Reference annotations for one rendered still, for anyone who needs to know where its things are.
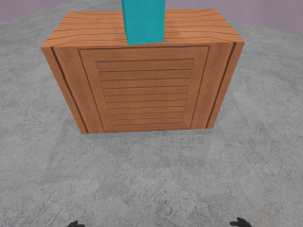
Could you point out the robot right hand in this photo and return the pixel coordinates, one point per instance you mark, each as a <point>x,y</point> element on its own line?
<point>240,223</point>

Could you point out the carton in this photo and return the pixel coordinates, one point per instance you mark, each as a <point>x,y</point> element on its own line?
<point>144,21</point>

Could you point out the pedestal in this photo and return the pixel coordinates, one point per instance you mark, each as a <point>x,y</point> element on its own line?
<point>177,84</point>

